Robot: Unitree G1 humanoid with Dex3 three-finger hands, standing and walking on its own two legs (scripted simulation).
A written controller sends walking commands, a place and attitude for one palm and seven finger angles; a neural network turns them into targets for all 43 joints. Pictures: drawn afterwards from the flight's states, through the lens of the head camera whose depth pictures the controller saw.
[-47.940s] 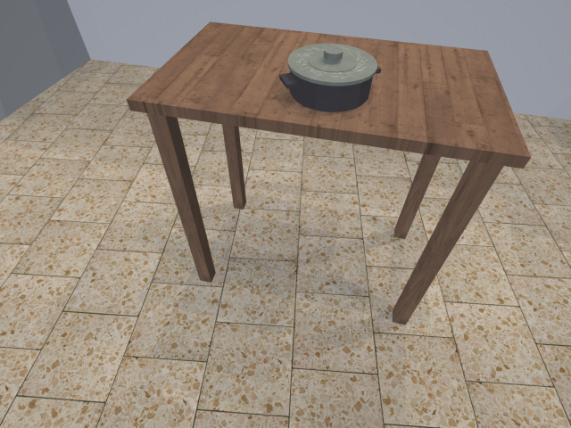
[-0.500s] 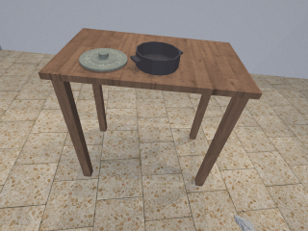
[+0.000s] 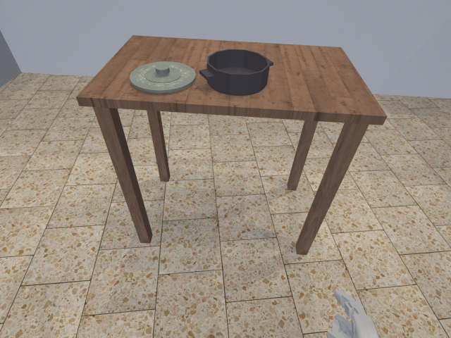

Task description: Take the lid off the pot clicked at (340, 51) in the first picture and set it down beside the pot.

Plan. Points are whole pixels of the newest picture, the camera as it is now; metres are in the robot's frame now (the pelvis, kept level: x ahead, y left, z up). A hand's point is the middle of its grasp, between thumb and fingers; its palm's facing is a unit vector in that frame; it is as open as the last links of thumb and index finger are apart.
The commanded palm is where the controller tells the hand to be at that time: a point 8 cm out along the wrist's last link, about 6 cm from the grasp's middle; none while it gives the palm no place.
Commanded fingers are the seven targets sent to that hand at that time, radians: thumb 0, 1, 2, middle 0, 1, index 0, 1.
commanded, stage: stop stepping back and stand still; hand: left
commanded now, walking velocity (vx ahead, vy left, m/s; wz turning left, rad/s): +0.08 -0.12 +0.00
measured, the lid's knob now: (162, 69) +0.85 +0.22 +0.10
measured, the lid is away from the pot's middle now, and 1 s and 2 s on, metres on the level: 0.24 0.24 0.24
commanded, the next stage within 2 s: let the arm hang, fingers relaxed in 0.90 s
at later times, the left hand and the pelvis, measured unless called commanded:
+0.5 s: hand out of the picture -0.02 +0.18 -0.16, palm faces +0.09 -0.97 -0.24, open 7.1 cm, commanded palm none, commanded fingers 0.00 0.90 0.90 -0.20 -0.30 -0.20 -0.30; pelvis +0.07 -0.01 +0.00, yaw +4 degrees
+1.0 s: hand out of the picture +0.13 +0.19 -0.16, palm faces +0.07 -0.98 -0.21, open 7.3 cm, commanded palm none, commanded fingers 0.00 0.90 0.90 -0.20 -0.30 -0.20 -0.30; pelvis +0.08 +0.01 +0.01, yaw +2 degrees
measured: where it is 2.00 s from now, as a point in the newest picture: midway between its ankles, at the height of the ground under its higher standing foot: outside the picture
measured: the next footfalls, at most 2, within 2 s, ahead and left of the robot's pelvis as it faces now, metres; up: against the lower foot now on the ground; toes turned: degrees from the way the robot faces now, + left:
none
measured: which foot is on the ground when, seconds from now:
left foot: down 0.00-1.00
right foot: down 0.00-1.00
